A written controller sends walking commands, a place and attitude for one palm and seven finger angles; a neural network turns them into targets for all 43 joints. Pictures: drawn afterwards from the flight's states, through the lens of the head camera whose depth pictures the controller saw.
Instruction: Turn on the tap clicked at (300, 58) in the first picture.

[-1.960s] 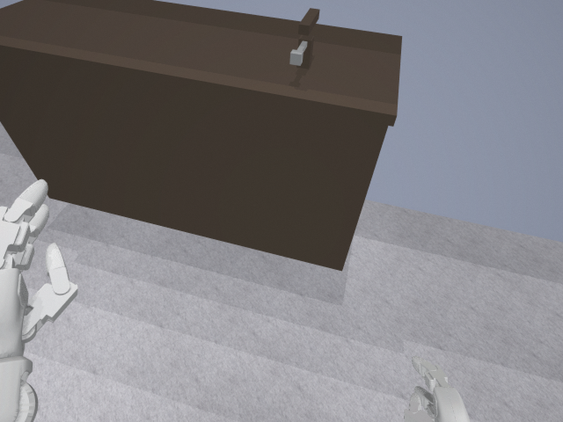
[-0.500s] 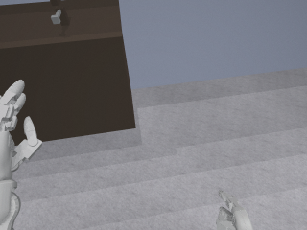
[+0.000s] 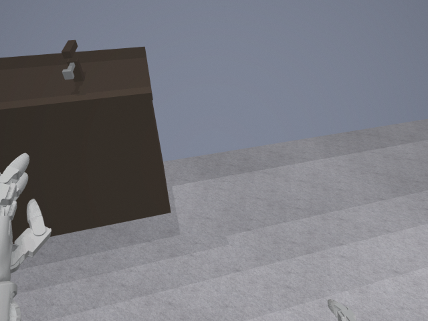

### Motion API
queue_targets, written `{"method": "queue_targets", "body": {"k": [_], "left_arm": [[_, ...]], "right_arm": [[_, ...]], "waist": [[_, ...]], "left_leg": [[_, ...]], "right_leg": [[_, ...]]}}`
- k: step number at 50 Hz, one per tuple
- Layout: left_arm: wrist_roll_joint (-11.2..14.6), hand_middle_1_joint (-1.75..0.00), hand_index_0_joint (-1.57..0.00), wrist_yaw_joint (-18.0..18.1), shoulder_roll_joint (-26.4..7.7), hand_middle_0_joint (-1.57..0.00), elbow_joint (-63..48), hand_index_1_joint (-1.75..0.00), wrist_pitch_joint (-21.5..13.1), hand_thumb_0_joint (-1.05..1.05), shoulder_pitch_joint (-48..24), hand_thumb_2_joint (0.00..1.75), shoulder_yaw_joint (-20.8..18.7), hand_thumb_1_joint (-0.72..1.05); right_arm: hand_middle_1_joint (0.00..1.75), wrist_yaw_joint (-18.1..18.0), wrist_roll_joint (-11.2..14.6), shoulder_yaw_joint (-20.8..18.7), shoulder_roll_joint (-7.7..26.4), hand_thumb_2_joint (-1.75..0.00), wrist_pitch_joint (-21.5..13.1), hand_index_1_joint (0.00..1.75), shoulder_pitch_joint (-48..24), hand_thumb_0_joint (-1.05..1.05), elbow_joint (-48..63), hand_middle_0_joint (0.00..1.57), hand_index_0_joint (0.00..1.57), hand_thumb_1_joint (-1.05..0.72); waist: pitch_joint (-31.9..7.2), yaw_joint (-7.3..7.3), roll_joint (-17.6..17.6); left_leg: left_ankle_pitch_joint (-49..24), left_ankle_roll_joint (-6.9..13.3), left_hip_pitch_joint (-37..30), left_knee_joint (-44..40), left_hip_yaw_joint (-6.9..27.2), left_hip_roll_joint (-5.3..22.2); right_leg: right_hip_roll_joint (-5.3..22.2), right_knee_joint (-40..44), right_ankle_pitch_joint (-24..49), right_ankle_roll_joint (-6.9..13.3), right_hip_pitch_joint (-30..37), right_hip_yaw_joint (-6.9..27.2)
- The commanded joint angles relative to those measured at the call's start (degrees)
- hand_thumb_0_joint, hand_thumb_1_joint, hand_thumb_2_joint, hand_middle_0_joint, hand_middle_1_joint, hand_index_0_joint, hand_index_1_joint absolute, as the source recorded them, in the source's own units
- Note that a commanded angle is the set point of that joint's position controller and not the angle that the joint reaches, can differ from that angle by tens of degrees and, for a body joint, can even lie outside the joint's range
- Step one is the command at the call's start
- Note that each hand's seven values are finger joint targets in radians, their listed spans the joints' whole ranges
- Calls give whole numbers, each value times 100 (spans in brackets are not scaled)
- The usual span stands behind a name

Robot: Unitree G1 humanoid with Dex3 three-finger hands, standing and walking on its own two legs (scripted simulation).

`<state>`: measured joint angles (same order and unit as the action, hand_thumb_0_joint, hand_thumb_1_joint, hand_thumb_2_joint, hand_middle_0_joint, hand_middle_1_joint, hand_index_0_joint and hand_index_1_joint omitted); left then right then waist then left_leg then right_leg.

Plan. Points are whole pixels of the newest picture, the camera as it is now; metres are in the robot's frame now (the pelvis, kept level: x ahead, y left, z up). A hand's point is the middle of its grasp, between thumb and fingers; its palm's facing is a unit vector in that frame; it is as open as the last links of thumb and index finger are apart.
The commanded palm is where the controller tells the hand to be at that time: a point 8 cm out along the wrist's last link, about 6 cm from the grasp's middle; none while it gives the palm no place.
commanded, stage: take the last steps up to it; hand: left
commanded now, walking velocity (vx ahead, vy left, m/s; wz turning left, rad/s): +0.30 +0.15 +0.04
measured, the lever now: (68, 74) +0.86 +0.56 +0.12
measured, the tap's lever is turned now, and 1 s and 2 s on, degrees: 0 0 0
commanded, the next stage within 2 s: come to a stop and stand still in 1.58 s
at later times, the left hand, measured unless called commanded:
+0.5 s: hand (84, 184) +0.28 +0.23 +0.17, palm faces +0.38 -0.77 -0.52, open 7.4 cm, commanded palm +0.23 +0.28 +0.18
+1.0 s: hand (93, 131) +0.43 +0.27 +0.18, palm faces +0.45 -0.73 -0.52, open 7.4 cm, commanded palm +0.37 +0.31 +0.18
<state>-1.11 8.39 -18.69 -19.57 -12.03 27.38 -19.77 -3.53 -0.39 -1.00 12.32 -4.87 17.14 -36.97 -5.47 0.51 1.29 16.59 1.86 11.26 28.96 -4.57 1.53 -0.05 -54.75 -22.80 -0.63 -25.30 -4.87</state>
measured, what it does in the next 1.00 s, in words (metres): walks ahead: right foot, then left foot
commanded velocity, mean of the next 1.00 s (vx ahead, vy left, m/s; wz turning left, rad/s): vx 0.30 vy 0.15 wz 0.04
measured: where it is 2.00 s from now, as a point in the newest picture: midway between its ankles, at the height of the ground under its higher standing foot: (185, 313)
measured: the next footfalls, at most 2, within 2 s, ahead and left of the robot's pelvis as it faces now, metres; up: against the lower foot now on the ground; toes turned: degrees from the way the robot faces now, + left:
right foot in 0.12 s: +0.06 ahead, -0.11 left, +0.00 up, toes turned -8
left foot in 0.60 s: +0.19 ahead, +0.14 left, +0.00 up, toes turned +11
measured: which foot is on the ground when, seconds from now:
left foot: down 0.00-0.12, up 0.14-0.58, down 0.60-0.96, up 0.98-1.00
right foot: up 0.00-0.10, down 0.12-0.60, up 0.62-0.94, down 0.96-1.00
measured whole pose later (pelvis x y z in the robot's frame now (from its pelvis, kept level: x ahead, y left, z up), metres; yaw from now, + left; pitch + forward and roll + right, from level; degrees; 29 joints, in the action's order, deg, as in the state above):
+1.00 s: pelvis +0.22 +0.03 -0.02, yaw +2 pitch +0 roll +0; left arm 0.6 7.2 -22.2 -25.6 -12.9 25.0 -21.7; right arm -2.8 0.2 0.2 10.0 -4.4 12.9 -38.4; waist 1.1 -1.3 5.2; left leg 26.2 0.8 15.4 47.6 -7.2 3.7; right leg 3.4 -38.2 -16.1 3.5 -21.3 -12.8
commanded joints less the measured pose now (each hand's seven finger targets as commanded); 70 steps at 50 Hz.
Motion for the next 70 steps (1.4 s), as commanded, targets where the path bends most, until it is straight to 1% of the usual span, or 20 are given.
{"method": "queue_targets", "body": {"k": [1,5,7,10,14,24,28,29,30,32,37,46,47,48,49,53,56,67,69,70], "left_arm": [[-13,-30,-20,64,-884,-20,-1525,-30,-363,0,-1154,90,-147,90],[-52,-30,-20,102,-1102,-20,-1467,-30,-314,0,-1330,90,-334,90],[52,-30,-20,117,-1479,-20,-1128,-30,-301,0,-1037,90,-704,90],[162,-30,-20,33,-1383,-20,-1352,-30,-507,0,-707,90,-755,90],[182,-30,-20,15,-1281,-20,-1391,-30,-677,0,-286,90,-854,90],[174,-30,-20,218,-1295,-20,-1998,-30,-588,0,-111,90,-911,90],[185,-30,-20,253,-1216,-20,-2137,-30,-614,0,-358,90,-847,90],[219,-30,-20,245,-1187,-20,-2205,-30,-664,0,-432,90,-832,90],[237,-30,-20,227,-1147,-20,-2280,-30,-685,0,-384,90,-826,90],[161,-30,-20,199,-1335,-20,-1735,-30,-660,0,-311,90,-813,90],[173,-30,-20,100,-1359,-20,-2888,-30,-606,0,-413,90,-838,90],[245,-30,-20,46,-1070,-20,-1363,-30,-273,0,-372,90,-795,90],[225,-30,-20,28,-988,-20,-1170,-30,-231,0,-443,90,-653,90],[155,-30,-20,28,-1261,-20,-1066,-30,-222,0,-583,90,-778,90],[222,-30,-20,23,-1356,-20,-923,-30,-251,0,-569,90,-935,90],[167,-30,-20,-66,-1282,-20,-1829,-30,-604,0,-993,90,-677,90],[140,-30,-20,26,-1320,-20,-2184,-30,-683,0,-802,90,-681,90],[239,-30,-20,249,-1043,-20,-1736,-30,-512,0,11,90,-888,90],[234,-30,-20,217,-1052,-20,-1737,-30,-558,0,-441,90,-795,90],[255,-30,-20,192,-1039,-20,-1828,-30,-589,0,-571,90,-755,90]], "right_arm": [[30,-67,12,-167,653,-90,-371,30,-831,0,798,20,20,-90],[30,-79,-33,-162,590,-90,-368,30,-864,0,734,20,20,-90],[30,-6,-20,-202,591,-90,-294,30,-1094,0,783,20,20,-90],[30,51,-16,-203,563,-90,-201,30,-1050,0,680,20,20,-90],[30,87,-18,-95,455,-90,-15,30,-1121,0,657,20,20,-90],[30,65,16,-289,441,-90,-206,30,-974,0,1079,20,20,-90],[30,-37,17,-387,558,-90,-186,30,-786,0,1078,20,20,-90],[30,-51,36,-418,647,-90,-174,30,-746,0,1078,20,20,-90],[30,-27,44,-455,756,-90,-151,30,-829,0,1106,20,20,-90],[30,15,76,-355,591,-90,-220,30,-788,0,1011,20,20,-90],[30,96,126,-272,492,-90,-360,30,-960,0,867,20,20,-90],[30,-33,103,-203,522,-90,-285,30,-913,0,751,20,20,-90],[30,-38,137,-207,467,-90,-237,30,-927,0,747,20,20,-90],[30,-30,115,-220,404,-90,-177,30,-998,0,789,20,20,-90],[30,15,78,-248,536,-90,-187,30,-1161,0,902,20,20,-90],[30,121,27,-170,522,-90,-62,30,-1171,0,713,20,20,-90],[30,153,-2,-125,524,-90,-43,30,-1188,0,722,20,20,-90],[30,13,51,-324,448,-90,-27,30,-778,0,1105,20,20,-90],[30,-57,77,-383,575,-90,-14,30,-671,0,1108,20,20,-90],[30,-54,110,-434,738,-90,-21,30,-706,0,1159,20,20,-90]], "waist": [[1155,-17,1135],[578,-121,90],[522,-198,-1872],[615,-44,-640],[260,12,-732],[-51,-239,-1420],[-456,50,-639],[-745,144,232],[-802,30,1519],[-225,45,961],[241,-117,1148],[-89,-153,287],[-184,-187,-367],[-204,-169,-1763],[-43,-237,-2105],[338,-68,-564],[218,-3,-651],[-22,-54,-1277],[-118,96,-507],[-268,93,588]], "left_leg": [[1763,754,1293,-1690,1091,1231],[1447,330,1806,197,463,713],[1321,-105,3242,3458,242,-99],[245,-294,3026,4241,790,348],[-317,-385,3035,3684,366,440],[-116,-175,1664,786,-625,145],[-937,-81,-304,-524,-888,-148],[-1374,132,-1277,-540,-245,320],[-2674,779,-2118,-491,1454,1608],[-2534,1330,-1565,-909,2400,2151],[-1391,935,-318,-1137,704,1470],[-1573,428,345,303,-81,1138],[-1027,306,740,1354,-329,823],[369,49,2048,2972,-550,189],[1430,-110,2936,4206,176,-31],[347,-310,2905,4790,742,524],[-144,-339,2644,3937,417,585],[-578,-257,658,34,-711,126],[-842,-158,-258,-467,-646,144],[-1351,185,-824,-708,430,877]], "right_leg": [[171,983,-365,-98,491,-370],[582,3092,-177,156,2239,95],[2781,4414,-777,1084,2501,3790],[2487,4333,-427,1086,1778,2958],[1896,3927,1806,778,2210,959],[1826,3252,3711,808,2667,698],[1356,1614,3808,388,2007,113],[1028,525,2921,168,1201,-143],[431,-633,-160,-61,-299,-315],[356,-1922,-1285,29,-1218,229],[765,-1099,-189,-106,-1086,-47],[222,2407,965,-55,1691,-784],[665,2870,1049,143,2132,-181],[1932,3347,1197,688,2788,2060],[2893,3916,1227,1128,2764,3838],[2471,3865,972,997,1728,2006],[2073,3761,1911,788,1602,707],[1715,2841,2603,547,1969,337],[1289,1741,2268,285,1462,-14],[807,593,1187,49,708,-331]]}}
